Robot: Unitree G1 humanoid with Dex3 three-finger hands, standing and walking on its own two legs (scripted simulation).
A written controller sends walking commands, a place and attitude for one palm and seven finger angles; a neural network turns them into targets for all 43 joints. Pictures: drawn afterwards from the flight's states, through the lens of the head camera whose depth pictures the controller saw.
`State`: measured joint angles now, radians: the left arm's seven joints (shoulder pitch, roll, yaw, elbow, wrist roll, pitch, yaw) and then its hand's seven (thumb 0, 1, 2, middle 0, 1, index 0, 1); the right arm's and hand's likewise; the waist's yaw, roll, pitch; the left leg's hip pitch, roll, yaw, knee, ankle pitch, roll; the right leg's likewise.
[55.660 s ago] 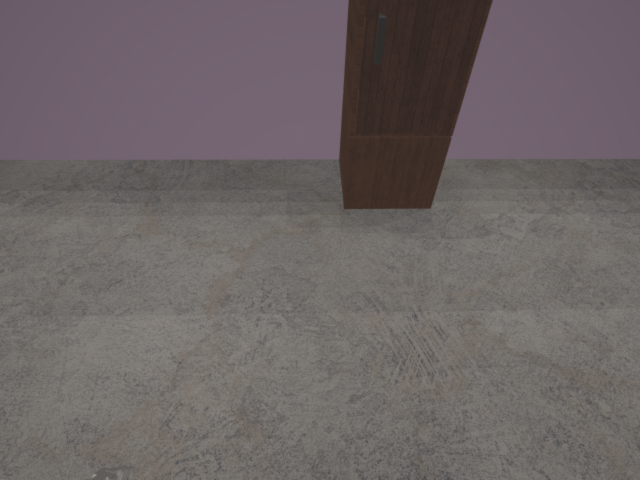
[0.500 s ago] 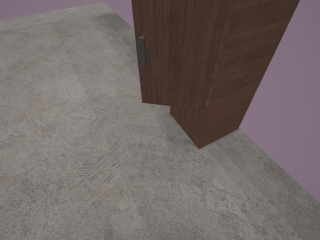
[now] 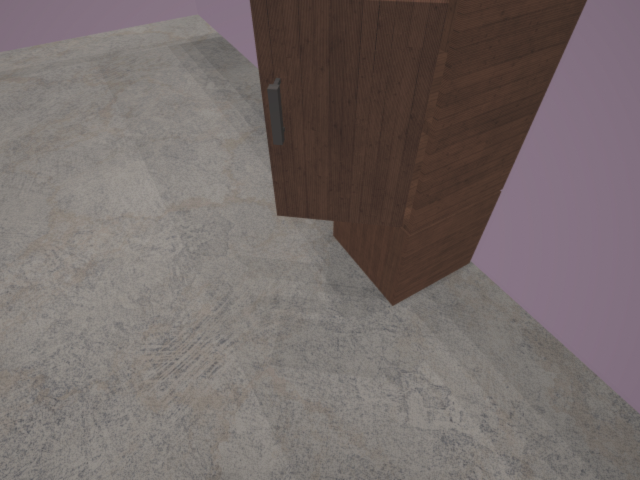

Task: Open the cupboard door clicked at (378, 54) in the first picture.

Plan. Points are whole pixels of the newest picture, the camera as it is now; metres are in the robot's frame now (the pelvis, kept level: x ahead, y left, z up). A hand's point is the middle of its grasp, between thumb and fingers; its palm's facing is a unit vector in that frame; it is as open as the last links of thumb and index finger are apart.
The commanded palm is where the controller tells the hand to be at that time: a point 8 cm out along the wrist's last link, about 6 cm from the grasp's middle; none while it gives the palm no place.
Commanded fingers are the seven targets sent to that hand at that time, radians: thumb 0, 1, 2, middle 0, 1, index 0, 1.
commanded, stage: look to check the result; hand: left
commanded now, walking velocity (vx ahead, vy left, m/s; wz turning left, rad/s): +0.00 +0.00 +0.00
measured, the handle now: (278, 111) +0.86 +0.14 +0.01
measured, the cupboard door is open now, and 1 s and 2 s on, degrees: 51 51 51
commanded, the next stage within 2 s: none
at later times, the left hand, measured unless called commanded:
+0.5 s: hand out of the picture +0.04 +0.20 -0.17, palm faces +0.02 -0.96 -0.27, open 7.4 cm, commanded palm none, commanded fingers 0.00 0.90 0.90 -0.20 -0.30 -0.20 -0.30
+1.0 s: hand out of the picture +0.09 +0.22 -0.15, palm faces +0.01 -0.95 -0.31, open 7.4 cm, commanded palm none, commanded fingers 0.00 0.90 0.90 -0.20 -0.30 -0.20 -0.30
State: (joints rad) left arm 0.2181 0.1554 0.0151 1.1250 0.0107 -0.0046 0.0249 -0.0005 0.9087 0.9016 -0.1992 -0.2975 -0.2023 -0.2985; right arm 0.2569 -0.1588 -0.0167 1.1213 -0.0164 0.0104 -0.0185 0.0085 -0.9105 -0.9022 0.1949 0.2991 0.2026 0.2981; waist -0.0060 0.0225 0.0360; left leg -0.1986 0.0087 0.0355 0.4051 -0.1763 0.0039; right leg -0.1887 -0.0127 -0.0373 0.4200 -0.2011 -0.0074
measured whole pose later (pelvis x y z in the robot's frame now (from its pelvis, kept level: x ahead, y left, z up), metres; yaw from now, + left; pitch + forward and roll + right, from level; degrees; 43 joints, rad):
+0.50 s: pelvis +0.01 -0.01 +0.00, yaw +0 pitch -2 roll +0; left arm 0.19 0.22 0.03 1.14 0.01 -0.01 0.02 0.00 0.91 0.90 -0.20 -0.30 -0.20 -0.30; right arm 0.21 -0.22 -0.02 1.14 -0.01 0.01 -0.02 0.01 -0.91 -0.90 0.19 0.30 0.20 0.30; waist 0.00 0.02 0.06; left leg -0.16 0.02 0.03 0.38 -0.18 -0.01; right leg -0.15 0.00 -0.04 0.38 -0.20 -0.02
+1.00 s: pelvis +0.03 -0.01 +0.00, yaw +0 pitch -2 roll +0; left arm 0.13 0.27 0.02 1.13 0.01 -0.02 0.01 0.00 0.91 0.90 -0.20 -0.30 -0.20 -0.30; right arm 0.14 -0.28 -0.02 1.13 -0.01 0.00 -0.01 0.01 -0.91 -0.90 0.20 0.30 0.20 0.30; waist 0.00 0.03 0.05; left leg -0.12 0.03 0.03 0.33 -0.18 -0.02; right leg -0.11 0.01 -0.04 0.34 -0.20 -0.02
